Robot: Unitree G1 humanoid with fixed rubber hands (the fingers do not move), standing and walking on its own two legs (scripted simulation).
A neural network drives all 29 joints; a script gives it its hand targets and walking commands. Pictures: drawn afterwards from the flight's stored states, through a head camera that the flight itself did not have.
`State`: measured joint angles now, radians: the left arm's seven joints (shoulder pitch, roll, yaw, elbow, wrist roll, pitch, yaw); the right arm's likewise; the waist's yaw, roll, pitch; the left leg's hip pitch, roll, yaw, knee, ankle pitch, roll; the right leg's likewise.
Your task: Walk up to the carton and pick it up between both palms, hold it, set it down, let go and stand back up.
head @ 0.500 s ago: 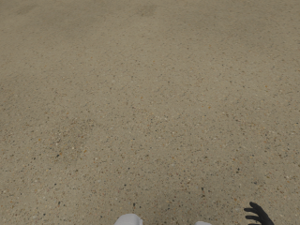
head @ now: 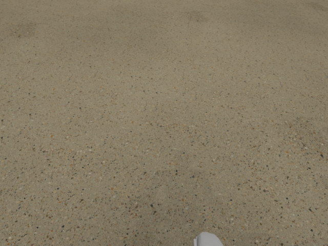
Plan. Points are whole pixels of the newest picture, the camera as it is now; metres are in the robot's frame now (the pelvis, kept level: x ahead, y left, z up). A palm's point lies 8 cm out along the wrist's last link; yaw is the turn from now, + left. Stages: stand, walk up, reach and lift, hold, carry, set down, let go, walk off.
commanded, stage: walk up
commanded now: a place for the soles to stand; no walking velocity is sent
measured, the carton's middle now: out of the picture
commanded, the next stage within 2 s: none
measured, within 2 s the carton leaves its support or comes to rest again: neither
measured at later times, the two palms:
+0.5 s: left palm (126, 224) +0.20 +0.12 -0.13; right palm out of the picture +0.10 -0.41 -0.11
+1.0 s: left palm (238, 143) +0.46 -0.26 -0.11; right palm out of the picture -0.05 -0.48 -0.15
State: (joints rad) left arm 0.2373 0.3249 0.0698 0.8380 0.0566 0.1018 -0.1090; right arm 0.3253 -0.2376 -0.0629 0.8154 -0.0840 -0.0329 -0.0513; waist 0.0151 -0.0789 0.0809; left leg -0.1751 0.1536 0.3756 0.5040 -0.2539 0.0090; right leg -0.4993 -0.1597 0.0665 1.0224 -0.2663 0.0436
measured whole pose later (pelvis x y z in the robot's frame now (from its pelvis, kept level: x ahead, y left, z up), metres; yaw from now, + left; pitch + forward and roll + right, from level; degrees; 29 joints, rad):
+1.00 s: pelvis +0.18 -0.31 -0.02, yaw -49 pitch -3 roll +1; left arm 0.14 0.24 0.05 0.75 0.05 0.00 -0.11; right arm 0.44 -0.30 -0.09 0.81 -0.05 -0.02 -0.04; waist -0.04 0.06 0.12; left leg -0.03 0.29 0.33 0.72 -0.47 0.00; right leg -0.44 -0.06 -0.08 0.71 -0.21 -0.03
